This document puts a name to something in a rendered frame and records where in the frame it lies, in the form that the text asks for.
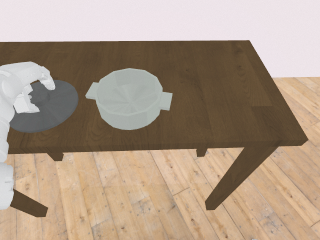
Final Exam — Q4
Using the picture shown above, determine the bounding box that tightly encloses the left robot hand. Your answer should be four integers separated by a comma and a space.
0, 61, 55, 114

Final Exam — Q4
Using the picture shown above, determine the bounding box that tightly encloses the robot left upper arm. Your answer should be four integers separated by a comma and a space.
0, 162, 14, 210

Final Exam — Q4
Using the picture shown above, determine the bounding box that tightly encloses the knob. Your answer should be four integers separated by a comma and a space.
28, 88, 51, 107

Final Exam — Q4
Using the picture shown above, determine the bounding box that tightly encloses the table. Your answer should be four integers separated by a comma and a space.
0, 40, 309, 218

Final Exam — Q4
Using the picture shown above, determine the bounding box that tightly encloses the lid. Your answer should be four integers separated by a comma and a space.
9, 79, 79, 133

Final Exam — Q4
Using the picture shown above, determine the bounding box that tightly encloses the pot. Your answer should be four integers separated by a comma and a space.
85, 68, 173, 130

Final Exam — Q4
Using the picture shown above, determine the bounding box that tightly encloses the left robot forearm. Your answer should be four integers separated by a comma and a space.
0, 69, 23, 163

